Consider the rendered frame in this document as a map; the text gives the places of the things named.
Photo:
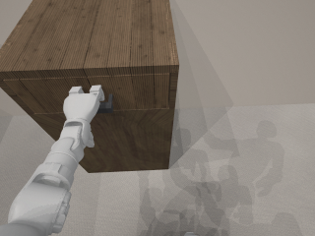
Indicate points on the handle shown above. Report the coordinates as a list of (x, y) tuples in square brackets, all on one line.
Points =
[(106, 107)]

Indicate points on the robot left forearm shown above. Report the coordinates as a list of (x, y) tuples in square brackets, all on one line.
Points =
[(61, 163)]

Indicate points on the cabinet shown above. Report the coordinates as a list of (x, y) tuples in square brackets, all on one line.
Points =
[(75, 38)]

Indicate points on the robot left upper arm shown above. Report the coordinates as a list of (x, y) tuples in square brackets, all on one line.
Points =
[(41, 211)]

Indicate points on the left robot hand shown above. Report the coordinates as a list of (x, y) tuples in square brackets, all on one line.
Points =
[(83, 106)]

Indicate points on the drawer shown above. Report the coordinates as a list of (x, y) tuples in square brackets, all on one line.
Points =
[(130, 91)]

